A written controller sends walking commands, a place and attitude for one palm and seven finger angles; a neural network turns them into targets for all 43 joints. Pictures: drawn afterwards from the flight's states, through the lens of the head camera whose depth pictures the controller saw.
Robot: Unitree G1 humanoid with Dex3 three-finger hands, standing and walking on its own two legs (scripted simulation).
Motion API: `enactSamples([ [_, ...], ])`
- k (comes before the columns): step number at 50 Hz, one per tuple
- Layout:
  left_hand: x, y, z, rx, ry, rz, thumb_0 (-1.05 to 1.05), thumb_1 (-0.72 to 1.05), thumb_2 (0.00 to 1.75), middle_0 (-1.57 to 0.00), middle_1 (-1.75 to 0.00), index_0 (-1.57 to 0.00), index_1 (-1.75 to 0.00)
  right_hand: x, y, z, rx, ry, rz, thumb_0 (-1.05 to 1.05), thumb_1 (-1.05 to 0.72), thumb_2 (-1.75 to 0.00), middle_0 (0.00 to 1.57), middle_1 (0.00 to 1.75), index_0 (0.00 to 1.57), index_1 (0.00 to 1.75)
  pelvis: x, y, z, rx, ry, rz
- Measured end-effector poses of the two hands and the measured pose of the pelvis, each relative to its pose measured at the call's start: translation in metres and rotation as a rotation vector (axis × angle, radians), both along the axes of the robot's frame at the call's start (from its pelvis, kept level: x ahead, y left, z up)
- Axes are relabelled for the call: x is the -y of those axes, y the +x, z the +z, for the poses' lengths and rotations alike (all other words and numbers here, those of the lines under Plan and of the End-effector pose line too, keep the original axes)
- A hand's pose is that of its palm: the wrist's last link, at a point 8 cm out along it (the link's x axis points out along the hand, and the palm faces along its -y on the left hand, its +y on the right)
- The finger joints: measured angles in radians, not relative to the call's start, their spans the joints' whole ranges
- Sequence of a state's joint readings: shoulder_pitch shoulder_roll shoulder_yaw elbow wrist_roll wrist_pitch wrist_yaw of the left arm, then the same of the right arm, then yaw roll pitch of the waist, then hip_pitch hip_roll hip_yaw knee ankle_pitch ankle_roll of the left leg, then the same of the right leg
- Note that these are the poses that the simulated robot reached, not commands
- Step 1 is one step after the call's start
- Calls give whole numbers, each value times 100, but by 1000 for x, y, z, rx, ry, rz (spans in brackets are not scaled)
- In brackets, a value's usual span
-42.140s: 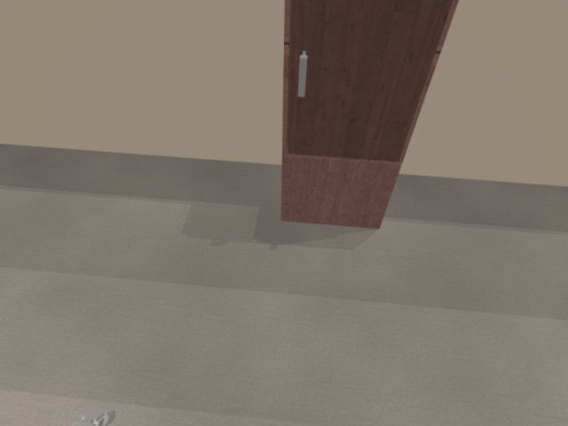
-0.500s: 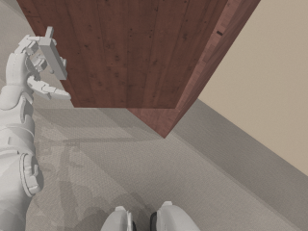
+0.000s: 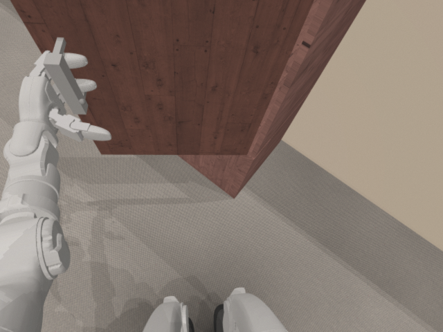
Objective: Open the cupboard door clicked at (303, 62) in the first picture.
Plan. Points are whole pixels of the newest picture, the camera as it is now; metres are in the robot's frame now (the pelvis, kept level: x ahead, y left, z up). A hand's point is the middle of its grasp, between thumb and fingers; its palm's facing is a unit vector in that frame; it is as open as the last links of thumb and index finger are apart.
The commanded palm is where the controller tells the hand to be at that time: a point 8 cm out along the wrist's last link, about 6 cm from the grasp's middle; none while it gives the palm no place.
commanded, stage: slide the fingers in behind the handle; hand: left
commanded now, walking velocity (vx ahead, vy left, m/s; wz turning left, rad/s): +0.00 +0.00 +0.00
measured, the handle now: (70, 78) +0.55 +0.23 +0.06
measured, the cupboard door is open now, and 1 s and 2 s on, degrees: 41 42 72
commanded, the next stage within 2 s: close the thumb around the handle in 0.30 s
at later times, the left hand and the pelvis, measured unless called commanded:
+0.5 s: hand (82, 103) +0.50 +0.20 +0.06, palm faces -0.01 -1.00 -0.01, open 13.8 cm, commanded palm +0.47 +0.24 +0.06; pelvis +0.01 +0.00 +0.00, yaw +0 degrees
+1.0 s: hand (77, 106) +0.49 +0.21 +0.06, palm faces -0.02 -1.00 +0.00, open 5.9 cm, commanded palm +0.47 +0.25 +0.06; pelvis +0.00 +0.00 +0.00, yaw +0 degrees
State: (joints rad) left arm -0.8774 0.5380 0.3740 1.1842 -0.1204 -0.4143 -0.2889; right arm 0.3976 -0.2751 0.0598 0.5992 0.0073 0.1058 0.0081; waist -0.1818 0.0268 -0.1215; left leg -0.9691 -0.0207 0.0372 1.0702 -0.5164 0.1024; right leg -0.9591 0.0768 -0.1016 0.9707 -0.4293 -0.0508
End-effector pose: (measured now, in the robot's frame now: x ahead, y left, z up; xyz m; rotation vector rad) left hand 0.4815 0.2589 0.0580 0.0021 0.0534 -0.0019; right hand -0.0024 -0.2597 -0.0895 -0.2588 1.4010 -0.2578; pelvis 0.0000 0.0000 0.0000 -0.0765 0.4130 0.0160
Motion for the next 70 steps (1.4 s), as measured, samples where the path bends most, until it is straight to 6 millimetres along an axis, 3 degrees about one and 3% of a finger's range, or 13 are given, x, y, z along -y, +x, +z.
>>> enactSamples([
  [25, 1, -5, 3, 9, 10, -9, -1, -47, 31, -29, -120, -30, -121, 5, 16, 0, 25, 7, 8, 0, -91, -90, 21, 30, 20, 30, 4, 6, 3, 4, 5, -3],
  [33, 0, -6, 3, 12, 4, -12, -1, -20, 42, -31, -123, -32, -123, 4, 19, 0, 36, 3, 12, 0, -91, -90, 21, 30, 20, 30, 3, 6, 3, 7, 4, -3],
  [51, -5, -10, 2, 17, 0, -25, 0, 70, 81, -37, -132, -39, -133, -1, 11, -1, 38, -10, 18, 0, -91, -90, 21, 30, 20, 30, -4, -2, 0, 10, -4, 3],
  [64, -3, -9, 2, 19, 3, -7, 1, 71, 82, -35, -134, -36, -135, -6, -2, -4, 8, 0, 7, 0, -91, -90, 21, 30, 20, 30, -7, -4, -1, 5, -6, 4],
  [70, -2, -20, 2, 19, 3, -9, 1, 72, 79, -34, -134, -36, -135, -7, 0, 0, 29, 14, -14, 0, -91, -90, 21, 30, 20, 30, -6, -1, 3, 20, 0, -12],
])
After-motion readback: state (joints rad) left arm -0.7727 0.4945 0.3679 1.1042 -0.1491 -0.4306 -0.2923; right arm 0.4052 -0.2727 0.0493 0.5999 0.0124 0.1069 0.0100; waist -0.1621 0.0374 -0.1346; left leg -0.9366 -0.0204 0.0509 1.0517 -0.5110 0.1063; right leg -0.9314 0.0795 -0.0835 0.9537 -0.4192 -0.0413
